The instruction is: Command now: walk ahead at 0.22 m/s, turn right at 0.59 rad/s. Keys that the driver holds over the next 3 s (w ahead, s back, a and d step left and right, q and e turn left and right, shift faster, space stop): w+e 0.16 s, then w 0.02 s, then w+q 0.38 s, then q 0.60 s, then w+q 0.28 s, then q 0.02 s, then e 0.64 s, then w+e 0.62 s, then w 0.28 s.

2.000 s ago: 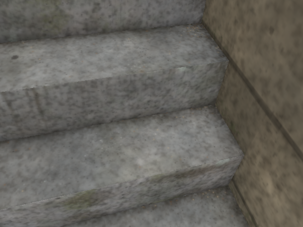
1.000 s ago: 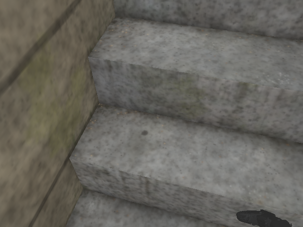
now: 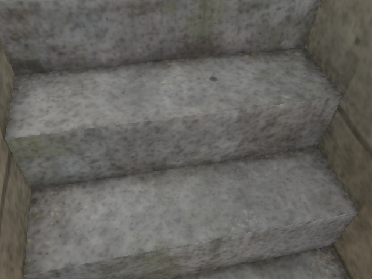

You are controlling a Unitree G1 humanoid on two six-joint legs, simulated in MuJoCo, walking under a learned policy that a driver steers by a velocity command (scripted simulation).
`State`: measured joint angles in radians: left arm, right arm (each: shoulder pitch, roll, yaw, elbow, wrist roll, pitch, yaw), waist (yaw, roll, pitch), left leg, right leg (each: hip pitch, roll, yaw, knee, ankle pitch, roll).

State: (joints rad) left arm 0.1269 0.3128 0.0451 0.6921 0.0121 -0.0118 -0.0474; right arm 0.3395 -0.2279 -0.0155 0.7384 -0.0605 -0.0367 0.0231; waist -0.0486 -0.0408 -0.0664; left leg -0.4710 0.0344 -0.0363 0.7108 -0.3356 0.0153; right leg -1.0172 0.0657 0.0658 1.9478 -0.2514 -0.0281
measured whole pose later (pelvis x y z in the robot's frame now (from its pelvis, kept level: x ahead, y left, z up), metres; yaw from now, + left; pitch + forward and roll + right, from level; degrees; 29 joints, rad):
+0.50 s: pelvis +0.12 -0.12 +0.01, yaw -6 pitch +4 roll +1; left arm 0.47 0.22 0.03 1.01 0.10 -0.03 -0.09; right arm 0.24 -0.17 -0.01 0.73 -0.02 -0.03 0.12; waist 0.00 -0.02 -0.11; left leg -1.23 -0.08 -0.08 2.57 -0.17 0.29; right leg -0.29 -0.03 -0.12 0.66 -0.43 -0.04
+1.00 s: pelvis +0.29 -0.16 +0.21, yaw +8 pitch +7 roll +0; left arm -0.06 0.20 0.03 0.67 0.03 -0.06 -0.02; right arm 0.37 -0.17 -0.01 0.94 0.02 -0.08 0.02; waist -0.05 0.02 -0.14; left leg -0.42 -0.13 -0.20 0.68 -0.35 0.04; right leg -0.91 -0.04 0.07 1.39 -0.33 0.06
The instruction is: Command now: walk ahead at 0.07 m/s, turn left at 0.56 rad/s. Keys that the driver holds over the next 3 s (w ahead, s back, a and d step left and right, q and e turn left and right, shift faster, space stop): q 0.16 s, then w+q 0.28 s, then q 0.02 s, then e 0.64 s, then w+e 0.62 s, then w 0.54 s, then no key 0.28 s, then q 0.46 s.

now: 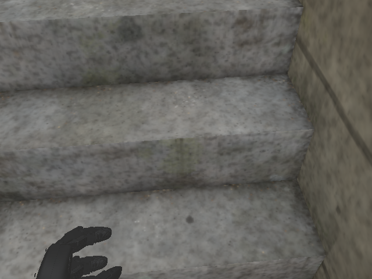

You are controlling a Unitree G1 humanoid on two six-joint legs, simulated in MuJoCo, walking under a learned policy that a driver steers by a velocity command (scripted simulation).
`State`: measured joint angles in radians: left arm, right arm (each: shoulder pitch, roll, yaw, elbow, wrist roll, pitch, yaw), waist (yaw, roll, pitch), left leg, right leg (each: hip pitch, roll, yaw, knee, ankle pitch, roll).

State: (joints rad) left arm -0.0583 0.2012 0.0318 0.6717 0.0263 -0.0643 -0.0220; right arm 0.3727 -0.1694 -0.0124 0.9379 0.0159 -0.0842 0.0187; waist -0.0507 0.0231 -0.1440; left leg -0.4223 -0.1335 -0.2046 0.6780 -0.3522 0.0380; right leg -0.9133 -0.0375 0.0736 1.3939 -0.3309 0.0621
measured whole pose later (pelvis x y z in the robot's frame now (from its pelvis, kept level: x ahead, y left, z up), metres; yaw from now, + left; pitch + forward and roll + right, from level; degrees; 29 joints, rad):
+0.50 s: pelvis +0.10 +0.00 +0.02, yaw +20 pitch +6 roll +1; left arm 0.64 0.10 -0.06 1.14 0.16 -0.09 -0.06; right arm 0.00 -0.08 0.13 0.70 -0.02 0.08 0.12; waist 0.07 0.00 -0.11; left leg -1.63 0.19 0.04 2.20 -0.15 0.25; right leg -0.06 -0.11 -0.21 0.28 -0.32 -0.02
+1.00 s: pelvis +0.23 +0.15 +0.21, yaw +13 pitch +4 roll +3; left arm 0.24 0.16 0.05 0.99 -0.04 -0.01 -0.08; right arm 0.19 -0.17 -0.01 1.01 -0.08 -0.07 0.08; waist -0.01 0.00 -0.08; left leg -0.31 0.02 0.36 0.52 -0.28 0.09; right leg -1.18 0.02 0.17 2.16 -0.21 -0.04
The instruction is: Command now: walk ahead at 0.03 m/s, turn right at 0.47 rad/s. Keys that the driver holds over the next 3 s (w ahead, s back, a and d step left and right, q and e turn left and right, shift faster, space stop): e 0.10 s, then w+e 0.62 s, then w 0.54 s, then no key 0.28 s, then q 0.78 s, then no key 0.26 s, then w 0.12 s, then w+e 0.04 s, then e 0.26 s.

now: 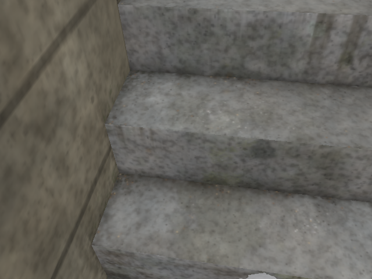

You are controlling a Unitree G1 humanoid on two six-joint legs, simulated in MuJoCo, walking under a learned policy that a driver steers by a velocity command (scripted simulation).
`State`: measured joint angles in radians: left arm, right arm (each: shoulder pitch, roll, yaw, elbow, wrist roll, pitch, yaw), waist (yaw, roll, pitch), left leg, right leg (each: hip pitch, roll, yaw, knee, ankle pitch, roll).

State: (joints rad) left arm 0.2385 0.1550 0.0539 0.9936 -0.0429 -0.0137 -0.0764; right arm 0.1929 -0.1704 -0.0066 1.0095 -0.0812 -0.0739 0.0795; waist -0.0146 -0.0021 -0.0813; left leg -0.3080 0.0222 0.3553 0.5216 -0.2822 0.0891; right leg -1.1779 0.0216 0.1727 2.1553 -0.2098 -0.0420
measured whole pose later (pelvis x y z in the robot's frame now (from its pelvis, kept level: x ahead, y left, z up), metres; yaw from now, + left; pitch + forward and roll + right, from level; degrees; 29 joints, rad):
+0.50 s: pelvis +0.15 -0.08 +0.01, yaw -16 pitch +11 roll +2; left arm 0.38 0.20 0.04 1.10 0.03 -0.06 -0.06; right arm 0.20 -0.30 -0.05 0.98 -0.07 0.00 0.15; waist 0.05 -0.01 -0.17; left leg -0.87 0.13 0.12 2.10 -0.59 0.14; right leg -0.24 -0.04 0.06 0.46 -0.41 -0.02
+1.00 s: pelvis +0.21 -0.14 +0.15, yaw -14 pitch +7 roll +3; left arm 0.38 0.23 0.05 0.83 0.04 -0.07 -0.09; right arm -0.06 -0.28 -0.10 0.78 -0.01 0.02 0.10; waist 0.20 -0.05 -0.09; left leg -0.64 0.05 0.01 1.45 -0.48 0.07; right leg -0.68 0.13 0.27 1.04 -0.45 -0.08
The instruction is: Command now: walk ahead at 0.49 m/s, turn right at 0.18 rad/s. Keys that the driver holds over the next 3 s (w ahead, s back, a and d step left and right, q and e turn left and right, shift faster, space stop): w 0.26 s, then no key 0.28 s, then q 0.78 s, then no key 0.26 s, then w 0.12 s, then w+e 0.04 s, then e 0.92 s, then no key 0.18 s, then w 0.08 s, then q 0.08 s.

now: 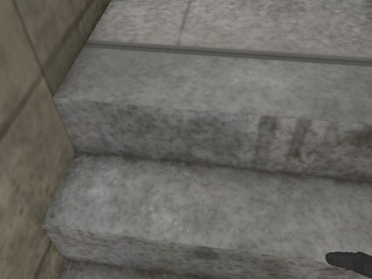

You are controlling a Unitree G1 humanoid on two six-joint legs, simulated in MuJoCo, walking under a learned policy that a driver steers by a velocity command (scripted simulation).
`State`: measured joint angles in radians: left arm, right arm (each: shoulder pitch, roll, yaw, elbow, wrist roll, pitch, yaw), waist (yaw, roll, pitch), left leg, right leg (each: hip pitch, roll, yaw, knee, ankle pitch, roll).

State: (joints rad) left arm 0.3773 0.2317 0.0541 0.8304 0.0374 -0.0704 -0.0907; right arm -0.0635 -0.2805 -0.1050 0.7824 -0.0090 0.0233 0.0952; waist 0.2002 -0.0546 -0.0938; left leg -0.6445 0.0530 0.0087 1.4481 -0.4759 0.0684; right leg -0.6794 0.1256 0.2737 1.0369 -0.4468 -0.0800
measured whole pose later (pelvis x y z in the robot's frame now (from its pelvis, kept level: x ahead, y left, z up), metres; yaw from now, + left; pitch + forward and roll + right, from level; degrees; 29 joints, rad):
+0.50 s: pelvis +0.11 +0.07 +0.07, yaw -11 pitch +6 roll -2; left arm -0.28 0.16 0.02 0.43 0.07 0.01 0.03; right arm 0.63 -0.20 -0.06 1.09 -0.01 -0.11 -0.04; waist -0.09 -0.02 0.06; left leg -0.04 0.03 -0.03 0.26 -0.32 0.00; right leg -1.33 0.12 0.00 2.09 -0.52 -0.10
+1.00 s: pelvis +0.22 +0.09 +0.23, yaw -1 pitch +2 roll -3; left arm 0.03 0.23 0.04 0.86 0.00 -0.09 -0.04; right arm 0.31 -0.17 -0.04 0.95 0.00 -0.07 0.12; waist -0.03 -0.02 -0.04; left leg -0.49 0.04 -0.14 0.86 -0.41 -0.04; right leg -0.47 -0.10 -0.18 0.81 -0.36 0.00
